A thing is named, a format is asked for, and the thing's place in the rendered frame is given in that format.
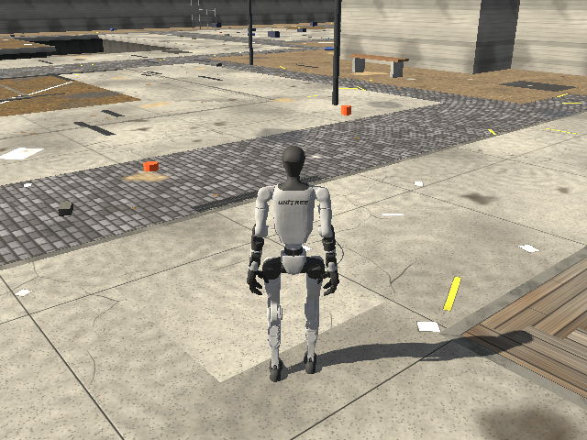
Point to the left robot upper arm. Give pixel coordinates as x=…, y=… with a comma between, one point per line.
x=262, y=209

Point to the right robot upper arm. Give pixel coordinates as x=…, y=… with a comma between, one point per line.
x=324, y=209

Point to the robot left hand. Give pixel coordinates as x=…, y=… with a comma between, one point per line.
x=251, y=281

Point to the left robot forearm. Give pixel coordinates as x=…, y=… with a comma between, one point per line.
x=255, y=251

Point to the robot left thigh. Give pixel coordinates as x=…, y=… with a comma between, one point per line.
x=272, y=270

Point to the right robot forearm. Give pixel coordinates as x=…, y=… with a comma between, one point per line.
x=330, y=251

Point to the robot right hand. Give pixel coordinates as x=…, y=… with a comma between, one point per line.
x=333, y=283

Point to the robot right foot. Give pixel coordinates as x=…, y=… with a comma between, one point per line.
x=310, y=367

